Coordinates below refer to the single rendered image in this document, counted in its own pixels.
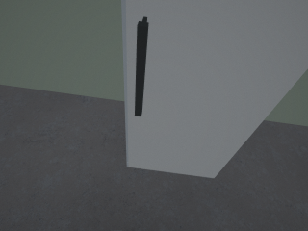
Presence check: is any handle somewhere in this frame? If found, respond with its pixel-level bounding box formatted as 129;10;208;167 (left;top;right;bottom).
135;16;149;117

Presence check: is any fridge door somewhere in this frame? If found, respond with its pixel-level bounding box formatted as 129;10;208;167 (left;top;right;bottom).
125;0;308;178

